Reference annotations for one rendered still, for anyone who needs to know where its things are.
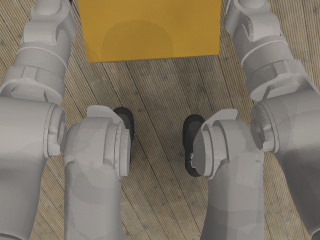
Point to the right robot foot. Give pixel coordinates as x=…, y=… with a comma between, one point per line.
x=190, y=128

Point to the robot left forearm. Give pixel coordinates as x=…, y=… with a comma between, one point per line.
x=43, y=54

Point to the carton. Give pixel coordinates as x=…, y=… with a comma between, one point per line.
x=143, y=30

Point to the robot right forearm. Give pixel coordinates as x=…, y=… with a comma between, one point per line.
x=263, y=51

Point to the left robot upper arm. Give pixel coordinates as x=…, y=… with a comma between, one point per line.
x=31, y=131

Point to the right robot shin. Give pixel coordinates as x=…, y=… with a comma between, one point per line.
x=223, y=114

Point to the right robot upper arm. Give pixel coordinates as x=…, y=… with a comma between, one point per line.
x=288, y=126

